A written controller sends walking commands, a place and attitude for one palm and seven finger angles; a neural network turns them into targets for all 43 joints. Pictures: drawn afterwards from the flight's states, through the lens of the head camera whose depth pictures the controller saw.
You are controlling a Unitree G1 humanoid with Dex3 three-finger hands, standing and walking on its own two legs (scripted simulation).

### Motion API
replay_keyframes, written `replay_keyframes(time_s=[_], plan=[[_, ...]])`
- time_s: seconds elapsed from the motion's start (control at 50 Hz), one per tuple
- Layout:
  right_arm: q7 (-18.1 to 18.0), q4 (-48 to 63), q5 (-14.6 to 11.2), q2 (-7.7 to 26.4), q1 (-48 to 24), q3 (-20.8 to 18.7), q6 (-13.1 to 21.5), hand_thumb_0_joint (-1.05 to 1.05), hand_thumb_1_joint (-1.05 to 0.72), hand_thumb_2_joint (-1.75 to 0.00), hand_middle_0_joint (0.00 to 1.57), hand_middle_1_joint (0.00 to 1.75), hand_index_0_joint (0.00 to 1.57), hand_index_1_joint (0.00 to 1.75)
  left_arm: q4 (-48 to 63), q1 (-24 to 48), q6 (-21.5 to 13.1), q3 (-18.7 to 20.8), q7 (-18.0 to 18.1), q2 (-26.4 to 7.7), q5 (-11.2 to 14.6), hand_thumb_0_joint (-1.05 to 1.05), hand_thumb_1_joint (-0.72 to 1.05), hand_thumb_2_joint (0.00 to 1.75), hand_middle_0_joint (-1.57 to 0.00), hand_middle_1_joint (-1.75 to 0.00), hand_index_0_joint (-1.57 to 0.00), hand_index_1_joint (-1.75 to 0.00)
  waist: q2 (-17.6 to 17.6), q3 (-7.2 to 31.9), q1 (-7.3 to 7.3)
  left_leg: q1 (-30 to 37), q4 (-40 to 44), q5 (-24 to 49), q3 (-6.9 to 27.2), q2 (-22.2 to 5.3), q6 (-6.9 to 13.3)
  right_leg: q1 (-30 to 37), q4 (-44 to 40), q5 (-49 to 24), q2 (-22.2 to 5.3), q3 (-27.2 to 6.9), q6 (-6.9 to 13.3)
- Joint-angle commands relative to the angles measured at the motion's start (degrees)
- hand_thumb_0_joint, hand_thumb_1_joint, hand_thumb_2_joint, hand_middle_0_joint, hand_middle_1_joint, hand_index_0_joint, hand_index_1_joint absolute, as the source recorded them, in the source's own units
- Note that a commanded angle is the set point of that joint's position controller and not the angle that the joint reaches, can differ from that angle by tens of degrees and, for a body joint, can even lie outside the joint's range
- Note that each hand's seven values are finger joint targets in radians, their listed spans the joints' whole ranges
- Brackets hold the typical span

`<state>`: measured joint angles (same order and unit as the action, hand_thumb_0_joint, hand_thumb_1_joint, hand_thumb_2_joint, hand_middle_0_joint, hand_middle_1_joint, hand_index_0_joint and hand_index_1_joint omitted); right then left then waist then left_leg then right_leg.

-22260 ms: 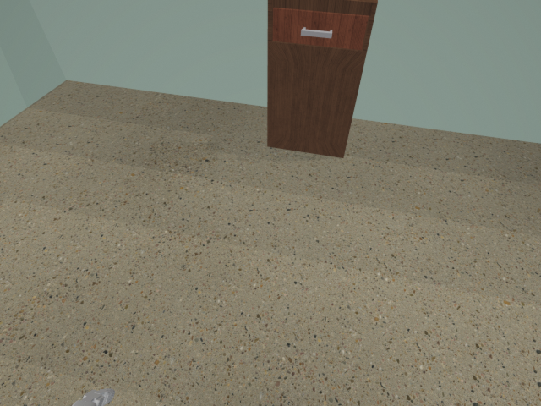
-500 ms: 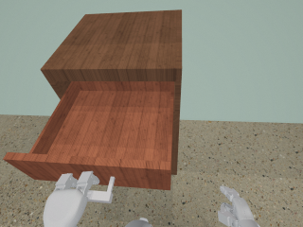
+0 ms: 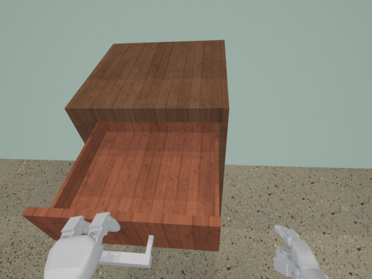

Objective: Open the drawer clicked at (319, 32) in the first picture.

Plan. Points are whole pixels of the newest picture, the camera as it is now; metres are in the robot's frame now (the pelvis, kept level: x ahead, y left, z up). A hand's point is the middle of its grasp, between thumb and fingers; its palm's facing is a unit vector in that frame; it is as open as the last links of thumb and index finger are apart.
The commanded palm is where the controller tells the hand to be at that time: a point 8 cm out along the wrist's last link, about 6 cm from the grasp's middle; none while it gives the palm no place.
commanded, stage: lift the hand off the handle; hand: left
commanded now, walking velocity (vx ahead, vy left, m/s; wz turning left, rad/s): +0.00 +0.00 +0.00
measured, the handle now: (121, 248) +0.19 +0.18 -0.02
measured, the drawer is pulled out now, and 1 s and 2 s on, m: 0.30 0.30 0.30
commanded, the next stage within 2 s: draw the hand back to the body in 0.64 s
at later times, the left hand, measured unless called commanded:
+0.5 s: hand (83, 238) +0.16 +0.20 +0.10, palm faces +0.10 -0.23 -0.97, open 13.9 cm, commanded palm +0.12 +0.20 +0.17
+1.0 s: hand (66, 228) +0.17 +0.22 +0.12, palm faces +0.14 -0.17 -0.97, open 13.9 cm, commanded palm +0.12 +0.22 +0.19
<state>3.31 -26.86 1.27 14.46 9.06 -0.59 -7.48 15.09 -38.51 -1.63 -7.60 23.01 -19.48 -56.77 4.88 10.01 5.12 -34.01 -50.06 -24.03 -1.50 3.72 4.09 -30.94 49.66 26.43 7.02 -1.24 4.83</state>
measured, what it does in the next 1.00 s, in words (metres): stands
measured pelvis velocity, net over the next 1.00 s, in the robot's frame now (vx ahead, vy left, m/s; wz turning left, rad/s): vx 0.00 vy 0.03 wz -0.02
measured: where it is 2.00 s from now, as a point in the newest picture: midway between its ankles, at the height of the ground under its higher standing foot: outside the picture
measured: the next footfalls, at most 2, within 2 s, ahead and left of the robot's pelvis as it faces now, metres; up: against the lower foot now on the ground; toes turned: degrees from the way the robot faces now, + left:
none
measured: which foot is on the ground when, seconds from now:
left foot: down 0.00-1.00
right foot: down 0.00-1.00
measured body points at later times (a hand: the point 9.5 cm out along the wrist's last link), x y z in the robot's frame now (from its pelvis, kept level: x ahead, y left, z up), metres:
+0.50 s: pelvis +0.01 +0.03 +0.01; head -0.01 -0.02 +0.46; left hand +0.15 +0.21 +0.15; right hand +0.23 -0.17 -0.06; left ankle +0.01 +0.08 -0.69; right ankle -0.02 -0.07 -0.69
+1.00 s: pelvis +0.00 +0.03 +0.02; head -0.02 -0.02 +0.47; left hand +0.16 +0.23 +0.18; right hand +0.22 -0.16 -0.06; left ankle +0.01 +0.08 -0.69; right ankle -0.02 -0.07 -0.69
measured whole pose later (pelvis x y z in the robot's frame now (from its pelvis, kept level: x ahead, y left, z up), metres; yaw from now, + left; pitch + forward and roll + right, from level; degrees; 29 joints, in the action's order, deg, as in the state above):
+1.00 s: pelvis +0.00 +0.03 +0.02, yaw -1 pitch +2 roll -1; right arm 5.2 -26.4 -2.2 13.6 8.8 2.8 -9.2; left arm 32.0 -34.9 7.3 -6.5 11.5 -23.8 -53.6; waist 7.4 6.7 6.7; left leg -23.4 -42.1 -21.1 -2.9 3.9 5.9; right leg -20.2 40.8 22.6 6.5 -3.6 2.7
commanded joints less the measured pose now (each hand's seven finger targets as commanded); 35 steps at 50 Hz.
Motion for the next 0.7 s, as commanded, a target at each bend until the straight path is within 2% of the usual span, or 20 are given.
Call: replay_keyframes(time_s=[0.0,0.04,0.06,0.1,0.14,0.16,0.18,0.3,0.32,0.34,0.36,0.38,0.4,0.44,0.52,0.54,0.56,0.6,0.66,0.68], plan=[[1.1,10.7,0.3,4.4,-8.5,-1.2,3.4,0.0,-0.9,-0.9,0.2,0.3,0.2,0.3,16.3,-0.3,-0.6,4.4,2.4,-7.3,-1.3,0.0,-0.5,0.3,-0.3,-1.2,-0.3,-1.2,-2.5,2.6,-0.29,13.2,5.1,14.4,4.6,-2.6,-0.9,-5.2,-11.0,-11.8,-4.0,-6.6,-0.5],[1.7,11.0,0.2,4.5,-8.3,-1.0,3.4,0.0,-0.9,-0.9,0.2,0.3,0.2,0.3,18.0,-0.4,0.3,6.0,2.2,-8.7,-1.5,0.0,-0.5,0.3,-0.3,-1.2,-0.3,-1.2,-2.5,3.3,0.3,14.4,5.1,15.7,5.0,-3.1,-1.4,-5.9,-10.8,-10.8,-3.6,-7.1,-0.2],[1.8,11.2,-0.3,4.3,-9.0,-1.1,3.2,0.0,-0.9,-0.9,0.2,0.3,0.2,0.3,18.4,-0.6,0.8,3.4,1.9,-6.0,-1.0,0.0,-0.5,0.3,-0.3,-1.2,-0.3,-1.2,-0.9,1.6,-0.17,13.9,6.1,14.8,5.3,-3.3,-1.2,-5.2,-10.7,-10.1,-3.8,-5.4,-0.3],[1.9,11.2,-0.4,4.1,-8.6,-1.2,3.1,0.0,-0.9,-0.9,0.2,0.3,0.2,0.3,19.1,1.4,2.0,3.6,1.1,-6.6,-0.6,0.0,-0.5,0.3,-0.3,-1.2,-0.3,-1.2,-3.0,1.5,-0.71,14.1,6.3,13.7,5.2,-3.5,-1.0,-4.9,-11.7,-9.1,-3.8,-5.4,-0.6],[1.8,11.3,-0.7,3.8,-8.8,-0.6,3.2,0.0,-0.9,-0.9,0.2,0.3,0.2,0.3,18.3,0.6,3.2,5.5,0.2,-8.2,-0.3,0.0,-0.5,0.3,-0.3,-1.2,-0.3,-1.2,-5.2,2.1,0.1,14.2,6.9,13.9,5.1,-3.7,-1.0,-3.8,-12.3,-9.5,-3.7,-6.1,-0.9],[1.7,11.0,-1.4,3.6,-9.3,-0.6,3.1,0.0,-0.9,-0.9,0.2,0.3,0.2,0.3,18.4,1.9,3.3,4.2,-0.4,-6.8,0.5,0.0,-0.5,0.3,-0.3,-1.2,-0.3,-1.2,-6.0,1.1,-0.67,13.7,7.9,13.4,5.4,-3.8,-0.9,-2.3,-12.4,-10.8,-4.1,-5.2,-1.1],[1.6,11.2,-1.2,3.8,-9.1,-0.7,3.0,0.0,-0.9,-0.9,0.2,0.3,0.2,0.3,19.2,1.3,3.6,5.5,-1.0,-8.3,0.3,0.0,-0.5,0.3,-0.3,-1.2,-0.3,-1.2,-6.0,2.8,0.56,14.3,8.2,14.5,5.2,-4.0,-1.1,-1.6,-12.5,-11.1,-3.9,-5.4,-1.1],[1.7,11.6,-2.4,3.6,-9.7,0.0,3.1,0.0,-0.9,-0.9,0.2,0.3,0.2,0.3,25.0,3.0,5.4,1.4,-5.2,-6.9,2.0,0.0,-0.5,0.3,-0.3,-1.2,-0.3,-1.2,-2.6,1.2,0.34,17.2,10.4,17.7,5.4,-4.9,-1.1,0.7,-14.3,-12.4,-4.7,-5.0,-1.4],[1.7,12.0,-2.8,3.7,-10.5,0.4,3.4,0.0,-0.9,-0.9,0.2,0.3,0.2,0.3,25.7,2.1,5.7,2.8,-5.5,-7.8,2.6,0.0,-0.5,0.3,-0.3,-1.2,-0.3,-1.2,-2.2,1.3,0.73,17.7,10.9,18.0,6.2,-5.2,-1.0,1.3,-14.6,-12.7,-4.8,-5.2,-1.3],[1.9,11.7,-2.3,3.6,-9.1,0.6,3.3,0.0,-0.9,-0.9,0.2,0.3,0.2,0.3,25.8,1.5,6.0,3.0,-6.0,-8.6,1.4,0.0,-0.5,0.3,-0.3,-1.2,-0.3,-1.2,-1.5,1.5,1.51,18.1,10.8,18.8,5.7,-5.4,-1.4,0.5,-14.3,-11.4,-4.4,-4.7,-1.2],[1.9,11.7,-2.6,3.5,-9.6,0.5,3.3,0.0,-0.9,-0.9,0.2,0.3,0.2,0.3,27.0,2.2,6.0,1.3,-6.4,-7.0,2.0,0.0,-0.5,0.3,-0.3,-1.2,-0.3,-1.2,-2.3,0.1,0.66,18.1,11.1,18.8,5.7,-5.6,-1.4,0.8,-14.7,-11.7,-4.6,-4.7,-1.2],[1.9,11.9,-2.2,3.7,-8.8,0.4,3.1,0.0,-0.9,-0.9,0.2,0.3,0.2,0.3,26.8,1.8,6.2,2.7,-6.8,-8.7,1.3,0.0,-0.5,0.3,-0.3,-1.2,-0.3,-1.2,-2.8,0.4,1.45,18.2,11.1,18.5,5.5,-5.8,-1.5,0.3,-14.9,-10.6,-4.2,-4.6,-1.1],[2.1,12.0,-2.4,3.7,-9.3,0.5,3.1,0.0,-0.9,-0.9,0.2,0.3,0.2,0.3,28.0,2.4,6.1,2.6,-6.8,-8.4,1.5,0.0,-0.5,0.3,-0.3,-1.2,-0.3,-1.2,-3.0,-0.3,1.06,18.1,11.4,18.0,5.6,-5.8,-1.7,0.6,-15.1,-10.3,-4.4,-5.1,-1.1],[2.4,12.6,-2.3,3.8,-9.0,0.8,3.0,0.0,-0.9,-0.9,0.2,0.3,0.2,0.3,30.0,1.2,6.8,3.5,-7.1,-9.4,0.9,0.0,-0.5,0.3,-0.3,-1.2,-0.3,-1.2,-1.5,1.3,2.25,19.1,11.6,19.7,5.7,-6.1,-1.8,1.5,-14.7,-10.8,-4.3,-4.8,-0.9],[2.6,13.1,-3.4,3.9,-11.1,0.9,2.7,0.0,-0.9,-0.9,0.2,0.3,0.2,0.3,31.8,0.6,7.8,4.8,-7.7,-9.5,3.1,0.0,-0.5,0.3,-0.3,-1.2,-0.3,-1.2,-2.8,0.3,1.77,19.4,12.7,19.8,6.7,-6.6,-1.8,3.1,-15.1,-12.0,-4.6,-4.6,-1.2],[2.8,12.6,-3.0,3.6,-9.3,0.9,2.7,0.0,-0.9,-0.9,0.2,0.3,0.2,0.3,30.0,-1.5,8.1,4.5,-8.2,-9.2,2.2,0.0,-0.5,0.3,-0.3,-1.2,-0.3,-1.2,-2.9,0.3,2.41,19.4,12.5,20.9,6.0,-6.4,-2.0,2.9,-15.0,-11.8,-4.1,-3.9,-1.1],[3.0,12.5,-3.5,3.4,-10.2,1.0,2.4,0.0,-0.9,-0.9,0.2,0.3,0.2,0.3,29.1,-1.1,8.0,2.3,-8.7,-7.1,3.3,0.0,-0.5,0.3,-0.3,-1.2,-0.3,-1.2,-4.3,-2.3,1.24,18.9,13.0,20.3,6.4,-6.7,-2.2,2.2,-15.2,-11.5,-4.4,-3.8,-1.5],[3.1,12.4,-3.5,3.6,-10.1,0.7,2.1,0.0,-0.9,-0.9,0.2,0.3,0.2,0.3,28.2,0.3,8.2,1.2,-9.9,-6.2,3.3,0.0,-0.5,0.3,-0.3,-1.2,-0.3,-1.2,-5.6,-3.5,0.96,18.5,13.7,18.4,6.1,-6.6,-2.0,1.9,-15.8,-10.5,-4.4,-3.5,-1.8],[2.9,12.6,-3.5,3.9,-10.3,0.7,1.8,0.0,-0.9,-0.9,0.2,0.3,0.2,0.3,30.3,4.5,8.4,0.3,-10.4,-6.6,3.0,0.0,-0.5,0.3,-0.3,-1.2,-0.3,-1.2,-3.2,-1.6,0.89,19.1,14.8,16.1,6.5,-6.9,-1.9,2.4,-15.4,-8.7,-4.5,-3.5,-1.8],[2.7,12.6,-3.0,4.0,-9.7,0.5,1.7,0.0,-0.9,-0.9,0.2,0.3,0.2,0.3,30.0,4.2,8.3,0.8,-10.4,-7.3,2.3,0.0,-0.5,0.3,-0.3,-1.2,-0.3,-1.2,-2.5,-1.1,1.67,19.2,14.8,15.8,6.3,-6.7,-1.9,2.4,-15.3,-8.4,-3.9,-3.4,-1.6]])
